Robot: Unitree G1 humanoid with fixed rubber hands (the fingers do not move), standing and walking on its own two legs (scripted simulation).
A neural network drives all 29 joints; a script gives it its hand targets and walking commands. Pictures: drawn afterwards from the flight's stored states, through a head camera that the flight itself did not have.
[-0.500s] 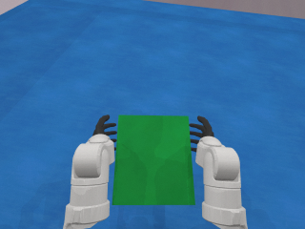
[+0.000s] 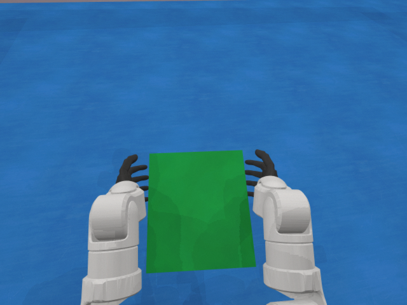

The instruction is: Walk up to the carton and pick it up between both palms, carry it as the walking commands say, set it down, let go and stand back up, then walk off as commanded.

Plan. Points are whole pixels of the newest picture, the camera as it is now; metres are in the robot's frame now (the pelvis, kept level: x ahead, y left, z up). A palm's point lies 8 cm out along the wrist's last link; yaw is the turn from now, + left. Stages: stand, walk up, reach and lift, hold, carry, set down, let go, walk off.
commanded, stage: carry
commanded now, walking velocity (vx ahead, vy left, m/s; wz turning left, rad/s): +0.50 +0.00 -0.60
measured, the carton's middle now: (198, 212) +0.32 +0.01 -0.02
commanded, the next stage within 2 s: none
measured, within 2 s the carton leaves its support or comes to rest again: neither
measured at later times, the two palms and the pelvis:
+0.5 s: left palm (198, 98) +0.62 +0.02 +0.06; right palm (291, 112) +0.58 -0.24 +0.06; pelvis +0.31 -0.06 -0.01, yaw -12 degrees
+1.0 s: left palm (248, 38) +0.94 -0.16 +0.09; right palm (321, 58) +0.81 -0.37 +0.10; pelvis +0.62 -0.10 +0.02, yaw -36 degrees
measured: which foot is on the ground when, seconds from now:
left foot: down 0.00-0.40, up 0.42-0.80, down 0.82-1.00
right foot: up 0.00-0.38, down 0.40-0.82, up 0.84-1.00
